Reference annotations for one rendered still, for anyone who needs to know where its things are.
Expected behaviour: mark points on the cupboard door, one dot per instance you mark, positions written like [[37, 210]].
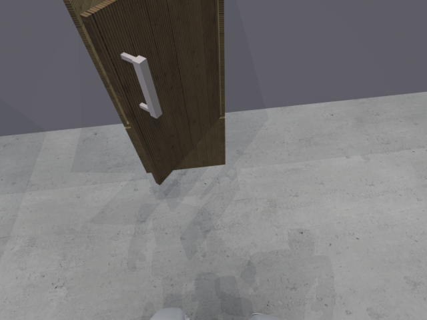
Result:
[[179, 38]]

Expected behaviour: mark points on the handle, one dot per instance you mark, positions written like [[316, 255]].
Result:
[[146, 82]]

